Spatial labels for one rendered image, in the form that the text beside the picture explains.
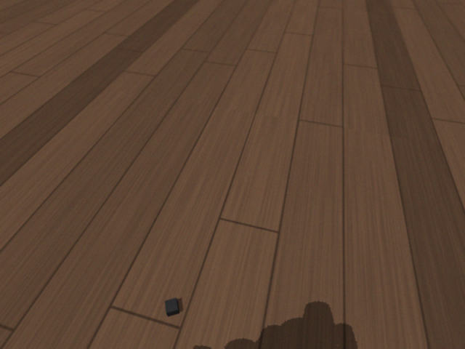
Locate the cube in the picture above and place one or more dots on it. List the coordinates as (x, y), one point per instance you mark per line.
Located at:
(172, 307)

